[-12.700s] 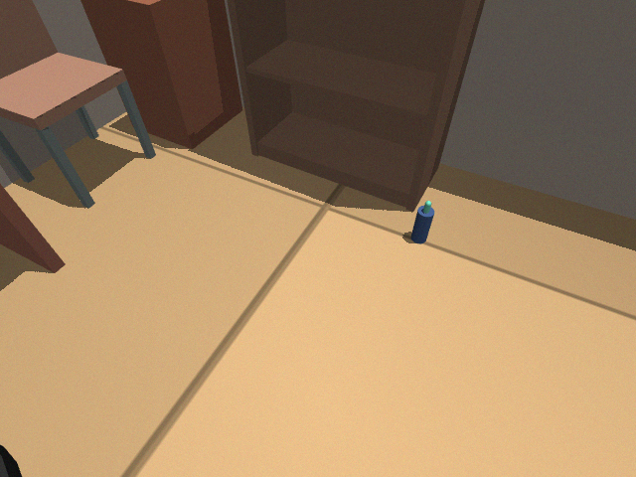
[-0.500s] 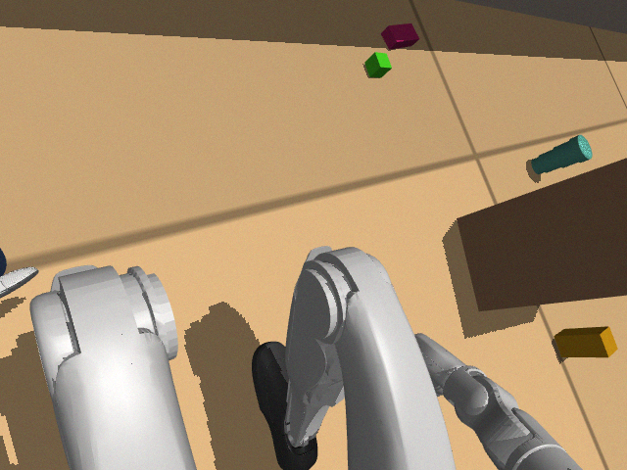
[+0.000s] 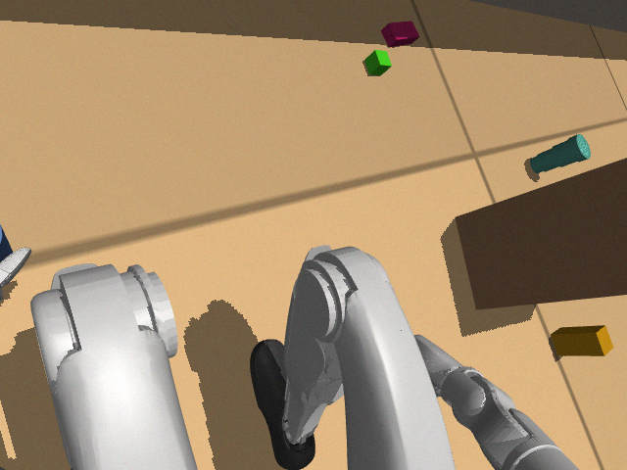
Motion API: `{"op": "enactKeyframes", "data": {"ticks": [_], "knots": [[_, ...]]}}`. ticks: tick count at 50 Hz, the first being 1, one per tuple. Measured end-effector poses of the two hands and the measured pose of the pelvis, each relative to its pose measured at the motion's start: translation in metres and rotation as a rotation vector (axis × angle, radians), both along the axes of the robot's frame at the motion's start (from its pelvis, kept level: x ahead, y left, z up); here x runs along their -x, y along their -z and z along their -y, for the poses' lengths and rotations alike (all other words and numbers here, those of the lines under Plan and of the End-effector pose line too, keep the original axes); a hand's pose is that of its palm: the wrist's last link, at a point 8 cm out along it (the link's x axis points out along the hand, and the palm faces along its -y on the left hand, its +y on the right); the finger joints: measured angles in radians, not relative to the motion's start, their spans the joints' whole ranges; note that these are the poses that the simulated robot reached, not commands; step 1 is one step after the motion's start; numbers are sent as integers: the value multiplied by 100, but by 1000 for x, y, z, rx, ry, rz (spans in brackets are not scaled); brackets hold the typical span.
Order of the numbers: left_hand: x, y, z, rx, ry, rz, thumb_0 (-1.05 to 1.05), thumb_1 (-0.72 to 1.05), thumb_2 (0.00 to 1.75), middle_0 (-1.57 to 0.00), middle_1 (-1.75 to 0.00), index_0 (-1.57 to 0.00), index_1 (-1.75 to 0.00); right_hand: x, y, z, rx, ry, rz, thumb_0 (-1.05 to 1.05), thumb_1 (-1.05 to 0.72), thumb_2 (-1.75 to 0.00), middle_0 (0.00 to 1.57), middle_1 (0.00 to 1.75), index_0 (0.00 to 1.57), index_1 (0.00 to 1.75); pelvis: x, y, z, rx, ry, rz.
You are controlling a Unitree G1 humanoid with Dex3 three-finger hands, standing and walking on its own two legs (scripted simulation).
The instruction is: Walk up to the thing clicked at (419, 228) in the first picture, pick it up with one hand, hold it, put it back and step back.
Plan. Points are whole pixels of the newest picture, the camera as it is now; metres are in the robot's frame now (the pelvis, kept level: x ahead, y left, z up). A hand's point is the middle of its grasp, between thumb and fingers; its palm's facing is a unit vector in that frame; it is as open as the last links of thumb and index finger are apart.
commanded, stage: settle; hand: left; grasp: from the side
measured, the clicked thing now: out of the picture +0.36 +0.30 -0.17
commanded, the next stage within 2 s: lift in 1.78 s
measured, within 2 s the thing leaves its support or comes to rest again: leaves its support in 0.16 s
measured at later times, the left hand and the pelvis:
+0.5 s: hand out of the picture +0.35 +0.31 -0.09, palm faces +0.36 -0.93 -0.01, open 9.1 cm; pelvis +0.00 +0.00 +0.02, yaw +2 degrees
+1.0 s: hand out of the picture +0.34 +0.31 +0.01, palm faces +0.36 -0.93 -0.04, open 9.1 cm; pelvis +0.01 -0.02 +0.05, yaw +7 degrees
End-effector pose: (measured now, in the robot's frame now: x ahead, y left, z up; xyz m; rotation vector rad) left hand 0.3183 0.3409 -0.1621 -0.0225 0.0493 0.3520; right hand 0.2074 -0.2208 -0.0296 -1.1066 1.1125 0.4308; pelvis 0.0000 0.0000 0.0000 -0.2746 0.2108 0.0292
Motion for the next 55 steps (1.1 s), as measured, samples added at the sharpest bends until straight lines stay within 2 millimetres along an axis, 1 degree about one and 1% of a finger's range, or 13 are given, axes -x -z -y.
{"op": "enactKeyframes", "data": {"ticks": [7, 14, 23, 33, 39, 47, 55], "knots": [[-1, -4, 6, -3, 15, 9, -3, -19, 92, -70, -101, -77, -101, 0, -1, 2, 2, 17, 6, 0, -90, -90, 20, 30, 20, 30, 0, -2, 1, -1, 1, -5], [0, -21, 1, -20, 1, 35, -3, -21, 96, -69, -104, -76, -103, 2, 0, 5, -13, 61, 13, 0, -91, -90, 20, 30, 20, 30, 0, -4, 2, -7, -4, -25], [8, -61, -9, -47, -14, 52, -3, -23, 99, -70, -105, -77, -105, 0, 3, 6, -87, 146, 39, 0, -91, -90, 20, 30, 20, 30, -2, -13, 3, -23, -19, -80], [17, -114, -10, -61, -20, 57, -3, -25, 102, -71, -105, -78, -104, -13, 10, 6, -197, 261, 82, 0, -91, -90, 20, 30, 20, 30, -5, -27, 9, -59, -44, -159], [18, -142, -11, -74, -15, 41, -3, -26, 102, -71, -104, -78, -104, -19, 14, 7, -255, 327, 96, 0, -90, -90, 20, 30, 20, 30, -7, -37, 11, -81, -58, -210], [19, -167, -11, -72, -9, 15, -3, -26, 103, -71, -104, -78, -104, -23, 17, 12, -302, 399, 101, 0, -90, -89, 20, 30, 20, 30, -11, -49, 15, -108, -73, -262], [17, -187, -9, -63, -5, 3, -3, -27, 105, -71, -105, -78, -105, -25, 13, 17, -319, 439, 105, 0, -90, -89, 20, 30, 20, 30, -14, -62, 18, -126, -84, -298]]}}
